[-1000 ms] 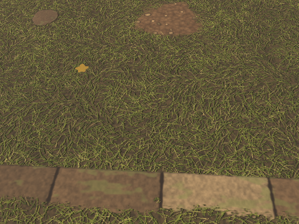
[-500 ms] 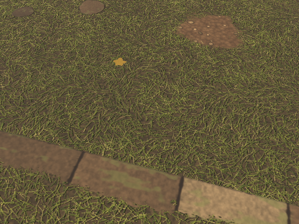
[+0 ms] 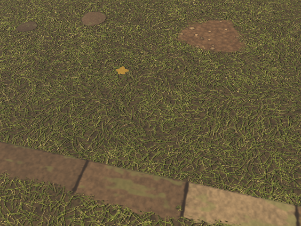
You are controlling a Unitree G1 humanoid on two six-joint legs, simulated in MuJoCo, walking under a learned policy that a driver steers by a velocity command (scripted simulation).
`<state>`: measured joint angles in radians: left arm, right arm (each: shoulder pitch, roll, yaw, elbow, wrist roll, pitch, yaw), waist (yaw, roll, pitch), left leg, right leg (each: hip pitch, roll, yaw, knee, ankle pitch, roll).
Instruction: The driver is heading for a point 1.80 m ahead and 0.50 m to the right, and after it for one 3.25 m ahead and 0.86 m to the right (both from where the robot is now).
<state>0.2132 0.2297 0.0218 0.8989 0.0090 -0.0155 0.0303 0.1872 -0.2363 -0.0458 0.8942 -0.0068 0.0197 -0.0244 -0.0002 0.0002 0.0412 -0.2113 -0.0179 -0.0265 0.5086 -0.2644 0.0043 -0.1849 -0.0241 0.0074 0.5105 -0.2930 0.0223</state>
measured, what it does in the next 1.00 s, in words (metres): shifts its weight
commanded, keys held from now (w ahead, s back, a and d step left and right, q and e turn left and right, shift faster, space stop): no key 0.68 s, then w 0.32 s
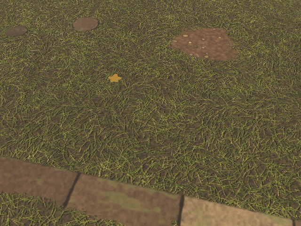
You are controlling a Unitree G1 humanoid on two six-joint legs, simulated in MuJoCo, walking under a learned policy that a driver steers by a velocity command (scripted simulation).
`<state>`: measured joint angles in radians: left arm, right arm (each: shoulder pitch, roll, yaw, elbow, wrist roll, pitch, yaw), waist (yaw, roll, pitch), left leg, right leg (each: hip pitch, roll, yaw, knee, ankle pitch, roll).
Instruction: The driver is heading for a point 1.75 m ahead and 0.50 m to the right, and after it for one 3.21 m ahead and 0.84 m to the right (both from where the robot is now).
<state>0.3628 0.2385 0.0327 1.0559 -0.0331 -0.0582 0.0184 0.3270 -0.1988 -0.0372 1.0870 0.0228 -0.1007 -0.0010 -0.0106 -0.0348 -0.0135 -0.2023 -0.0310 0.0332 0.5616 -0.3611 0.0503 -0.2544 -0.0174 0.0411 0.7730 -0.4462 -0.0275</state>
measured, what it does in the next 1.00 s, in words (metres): walks ahead: right foot, then left foot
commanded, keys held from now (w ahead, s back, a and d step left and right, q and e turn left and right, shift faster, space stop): w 0.70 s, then w+e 0.30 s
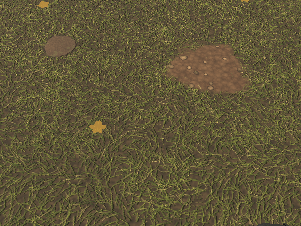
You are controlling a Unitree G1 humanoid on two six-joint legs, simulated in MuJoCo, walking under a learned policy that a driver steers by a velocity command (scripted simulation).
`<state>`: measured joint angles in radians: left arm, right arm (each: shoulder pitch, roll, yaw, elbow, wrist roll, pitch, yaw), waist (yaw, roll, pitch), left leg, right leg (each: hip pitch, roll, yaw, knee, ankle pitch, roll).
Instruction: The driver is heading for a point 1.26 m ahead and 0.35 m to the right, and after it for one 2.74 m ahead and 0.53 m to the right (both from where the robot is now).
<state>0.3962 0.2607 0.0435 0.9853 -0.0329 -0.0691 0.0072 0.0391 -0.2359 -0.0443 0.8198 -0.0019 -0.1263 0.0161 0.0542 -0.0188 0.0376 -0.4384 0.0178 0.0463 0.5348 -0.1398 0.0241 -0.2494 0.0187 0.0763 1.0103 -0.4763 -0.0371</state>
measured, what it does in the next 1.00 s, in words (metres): walks ahead, turning right: right foot, then left foot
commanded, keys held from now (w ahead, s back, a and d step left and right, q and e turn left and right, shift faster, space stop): w+e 0.76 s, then w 0.24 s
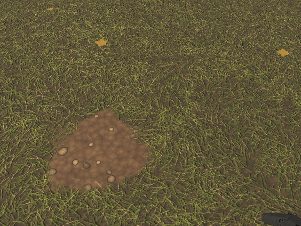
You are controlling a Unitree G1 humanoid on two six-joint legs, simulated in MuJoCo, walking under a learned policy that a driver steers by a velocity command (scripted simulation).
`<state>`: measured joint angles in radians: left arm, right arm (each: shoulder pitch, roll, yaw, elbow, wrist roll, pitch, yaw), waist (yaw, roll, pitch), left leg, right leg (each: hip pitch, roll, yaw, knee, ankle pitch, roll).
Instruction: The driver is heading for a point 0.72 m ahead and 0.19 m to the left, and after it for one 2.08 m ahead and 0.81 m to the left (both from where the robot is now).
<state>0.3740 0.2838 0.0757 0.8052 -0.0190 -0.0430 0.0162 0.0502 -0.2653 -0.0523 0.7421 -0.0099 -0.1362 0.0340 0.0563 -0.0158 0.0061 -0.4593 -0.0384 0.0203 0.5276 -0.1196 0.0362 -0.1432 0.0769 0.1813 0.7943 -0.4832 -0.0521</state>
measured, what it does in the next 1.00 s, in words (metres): walks ahead, turning left: right foot, then left foot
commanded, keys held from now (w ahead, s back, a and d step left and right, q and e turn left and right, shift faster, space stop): w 0.26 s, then w+q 0.02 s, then q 0.72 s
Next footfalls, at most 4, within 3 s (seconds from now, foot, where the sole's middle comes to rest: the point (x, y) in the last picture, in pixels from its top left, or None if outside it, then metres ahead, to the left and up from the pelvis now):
0.44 right None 0.41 -0.14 -0.76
0.86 left None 0.34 0.11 -0.76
1.32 right None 0.43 -0.09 -0.76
1.68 left None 0.26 0.11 -0.76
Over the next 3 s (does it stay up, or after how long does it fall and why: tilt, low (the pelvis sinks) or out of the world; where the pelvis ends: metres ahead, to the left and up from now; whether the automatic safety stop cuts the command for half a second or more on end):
stays up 0.67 0.22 0.01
